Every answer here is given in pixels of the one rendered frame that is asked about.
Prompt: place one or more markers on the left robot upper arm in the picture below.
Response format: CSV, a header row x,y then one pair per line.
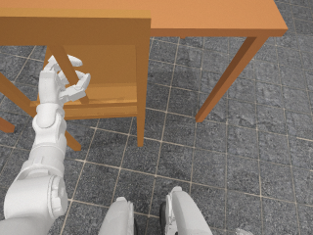
x,y
33,205

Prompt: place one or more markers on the table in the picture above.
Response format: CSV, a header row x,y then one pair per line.
x,y
257,20

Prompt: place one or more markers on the left robot thigh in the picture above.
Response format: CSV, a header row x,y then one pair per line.
x,y
118,218

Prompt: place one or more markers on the chair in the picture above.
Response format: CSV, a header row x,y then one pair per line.
x,y
113,46

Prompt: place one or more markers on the left robot shin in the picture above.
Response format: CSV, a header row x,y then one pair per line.
x,y
130,231

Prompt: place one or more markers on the robot left forearm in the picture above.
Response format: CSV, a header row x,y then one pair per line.
x,y
49,148

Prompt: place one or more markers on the robot left hand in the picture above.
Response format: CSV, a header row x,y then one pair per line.
x,y
51,83

